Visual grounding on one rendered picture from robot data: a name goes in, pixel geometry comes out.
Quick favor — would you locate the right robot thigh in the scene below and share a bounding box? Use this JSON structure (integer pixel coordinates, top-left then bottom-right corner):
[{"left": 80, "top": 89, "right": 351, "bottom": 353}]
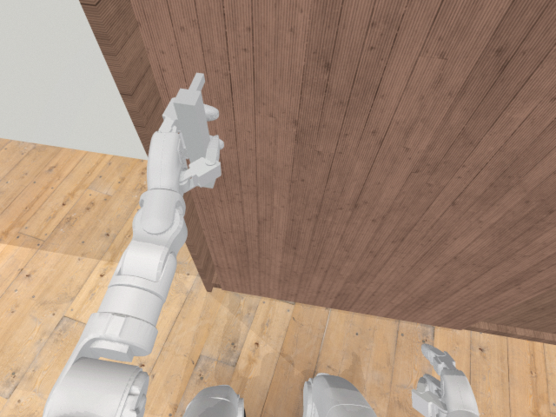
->
[{"left": 303, "top": 374, "right": 377, "bottom": 417}]

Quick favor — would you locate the robot left forearm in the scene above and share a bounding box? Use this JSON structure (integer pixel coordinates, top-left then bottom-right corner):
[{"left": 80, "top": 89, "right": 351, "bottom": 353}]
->
[{"left": 43, "top": 189, "right": 188, "bottom": 417}]

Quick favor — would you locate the left robot thigh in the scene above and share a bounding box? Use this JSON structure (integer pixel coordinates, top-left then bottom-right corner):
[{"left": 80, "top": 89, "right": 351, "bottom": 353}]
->
[{"left": 183, "top": 386, "right": 244, "bottom": 417}]

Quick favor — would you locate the robot left hand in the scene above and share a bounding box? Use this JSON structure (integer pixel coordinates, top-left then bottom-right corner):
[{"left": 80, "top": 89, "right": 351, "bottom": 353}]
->
[{"left": 147, "top": 97, "right": 224, "bottom": 197}]

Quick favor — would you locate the handle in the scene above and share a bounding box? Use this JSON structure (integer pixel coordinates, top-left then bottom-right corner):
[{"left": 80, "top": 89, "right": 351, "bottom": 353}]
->
[{"left": 173, "top": 73, "right": 216, "bottom": 189}]

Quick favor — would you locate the robot right hand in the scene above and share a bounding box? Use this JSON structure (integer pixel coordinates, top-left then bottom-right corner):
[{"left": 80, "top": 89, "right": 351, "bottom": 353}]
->
[{"left": 412, "top": 343, "right": 479, "bottom": 417}]

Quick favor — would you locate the wardrobe door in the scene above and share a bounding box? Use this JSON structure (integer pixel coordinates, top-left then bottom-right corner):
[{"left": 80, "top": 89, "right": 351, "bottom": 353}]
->
[
  {"left": 483, "top": 288, "right": 556, "bottom": 334},
  {"left": 130, "top": 0, "right": 556, "bottom": 330}
]

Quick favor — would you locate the robot thigh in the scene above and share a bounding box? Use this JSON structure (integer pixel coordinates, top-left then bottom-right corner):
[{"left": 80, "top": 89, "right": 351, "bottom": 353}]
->
[
  {"left": 183, "top": 386, "right": 244, "bottom": 417},
  {"left": 303, "top": 374, "right": 377, "bottom": 417}
]

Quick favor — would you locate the left robot upper arm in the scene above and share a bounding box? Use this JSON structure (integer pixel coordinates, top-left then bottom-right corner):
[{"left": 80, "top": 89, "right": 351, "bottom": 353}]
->
[{"left": 47, "top": 357, "right": 149, "bottom": 417}]

